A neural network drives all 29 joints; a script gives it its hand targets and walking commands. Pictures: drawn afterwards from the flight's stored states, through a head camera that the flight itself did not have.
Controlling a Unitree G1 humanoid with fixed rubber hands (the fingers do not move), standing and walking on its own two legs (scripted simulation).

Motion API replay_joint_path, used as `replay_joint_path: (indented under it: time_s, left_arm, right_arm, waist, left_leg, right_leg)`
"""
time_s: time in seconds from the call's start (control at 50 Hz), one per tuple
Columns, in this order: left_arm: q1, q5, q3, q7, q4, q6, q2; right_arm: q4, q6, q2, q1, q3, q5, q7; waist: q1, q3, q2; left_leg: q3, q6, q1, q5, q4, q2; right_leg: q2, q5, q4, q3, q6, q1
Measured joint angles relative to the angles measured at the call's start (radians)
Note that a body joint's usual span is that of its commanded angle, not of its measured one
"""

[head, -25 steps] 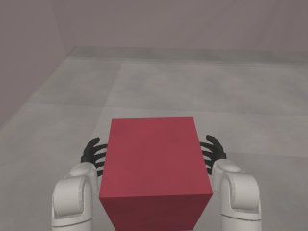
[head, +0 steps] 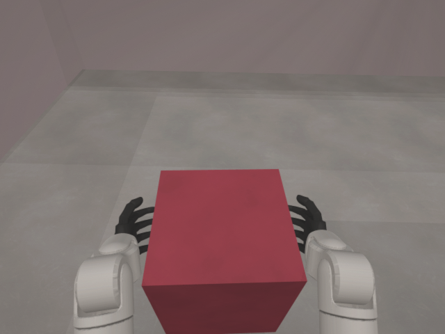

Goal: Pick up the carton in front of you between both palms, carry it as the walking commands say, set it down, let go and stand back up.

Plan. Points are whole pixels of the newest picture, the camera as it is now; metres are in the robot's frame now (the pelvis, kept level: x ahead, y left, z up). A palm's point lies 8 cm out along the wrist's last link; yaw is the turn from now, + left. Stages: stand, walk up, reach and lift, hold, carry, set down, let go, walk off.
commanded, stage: carry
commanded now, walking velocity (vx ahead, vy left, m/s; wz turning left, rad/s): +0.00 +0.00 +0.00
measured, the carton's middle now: (220, 255) +0.29 +0.00 +0.01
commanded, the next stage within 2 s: none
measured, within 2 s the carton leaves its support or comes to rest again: neither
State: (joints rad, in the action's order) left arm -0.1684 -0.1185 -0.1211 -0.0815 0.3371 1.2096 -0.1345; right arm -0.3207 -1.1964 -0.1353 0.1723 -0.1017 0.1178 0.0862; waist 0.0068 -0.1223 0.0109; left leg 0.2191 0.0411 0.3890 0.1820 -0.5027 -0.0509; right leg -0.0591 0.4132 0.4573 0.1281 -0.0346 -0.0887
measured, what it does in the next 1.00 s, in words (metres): shifts its weight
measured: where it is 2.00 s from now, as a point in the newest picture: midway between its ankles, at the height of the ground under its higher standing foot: outside the picture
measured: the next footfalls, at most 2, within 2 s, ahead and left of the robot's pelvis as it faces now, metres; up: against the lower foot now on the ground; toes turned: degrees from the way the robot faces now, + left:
right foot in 1.96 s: +0.31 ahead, -0.14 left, +0.00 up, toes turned -6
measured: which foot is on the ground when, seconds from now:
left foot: down 0.00-1.00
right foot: down 0.00-1.00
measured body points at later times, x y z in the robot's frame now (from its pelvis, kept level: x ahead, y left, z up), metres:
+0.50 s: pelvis -0.04 -0.02 -0.01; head -0.08 -0.02 +0.44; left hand +0.23 +0.13 +0.05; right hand +0.23 -0.17 +0.05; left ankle +0.04 +0.10 -0.73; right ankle -0.14 -0.10 -0.73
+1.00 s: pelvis -0.07 -0.02 -0.01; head -0.08 -0.02 +0.44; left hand +0.24 +0.13 +0.03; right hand +0.24 -0.17 +0.03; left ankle +0.04 +0.10 -0.73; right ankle -0.14 -0.10 -0.73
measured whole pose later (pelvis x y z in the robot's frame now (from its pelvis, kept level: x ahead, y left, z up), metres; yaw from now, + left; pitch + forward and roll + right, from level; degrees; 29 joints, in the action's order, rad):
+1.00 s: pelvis -0.07 -0.02 -0.01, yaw -1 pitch +1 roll +0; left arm -0.26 -0.26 -0.21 -0.01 -0.22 0.69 -0.15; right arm 0.23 -0.68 -0.15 0.26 -0.21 0.26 0.01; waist 0.00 -0.07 0.01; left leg 0.21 0.02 0.42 0.10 -0.51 -0.11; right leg -0.01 0.42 0.57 0.13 0.03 -0.17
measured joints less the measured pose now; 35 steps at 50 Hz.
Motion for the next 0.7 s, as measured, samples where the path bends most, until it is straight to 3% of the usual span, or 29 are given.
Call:
replay_joint_path:
  time_s: [0.1,0.3,0.54,0.7]
  left_arm:
    - [0.007,-0.002,0.005,0.001,-0.028,0.002,0.001]
    - [0.023,-0.019,0.005,0.012,-0.102,-0.027,0.003]
    - [0.03,-0.049,0.008,0.033,-0.238,-0.171,0.004]
    - [0.004,-0.096,-0.011,0.055,-0.383,-0.307,0.001]
  right_arm:
    - [0.019,-0.009,0.001,-0.007,-0.003,0.003,0.0]
    - [0.094,0.015,0.003,-0.018,0.002,0.016,-0.004]
    - [0.221,0.158,0.004,-0.032,-0.007,0.048,-0.03]
    - [0.367,0.295,0.001,-0.006,-0.029,0.092,-0.054]
  waist:
    - [-0.001,-0.011,0.0]
    - [-0.006,-0.004,0.007]
    - [-0.008,0.011,-0.002]
    - [-0.005,0.016,-0.005]
  left_leg:
    - [-0.004,-0.015,0.007,0.024,-0.039,-0.009]
    - [-0.006,-0.019,0.003,0.016,-0.066,-0.023]
    - [-0.011,-0.02,0.002,-0.037,-0.032,-0.039]
    - [-0.013,-0.02,0.009,-0.063,-0.015,-0.047]
  right_leg:
    - [0.005,0.04,0.025,0.003,0.026,0.002]
    - [0.011,0.062,0.091,0.0,0.043,-0.012]
    - [0.032,0.029,0.093,0.002,0.056,-0.029]
    - [0.042,0.012,0.093,0.003,0.062,-0.045]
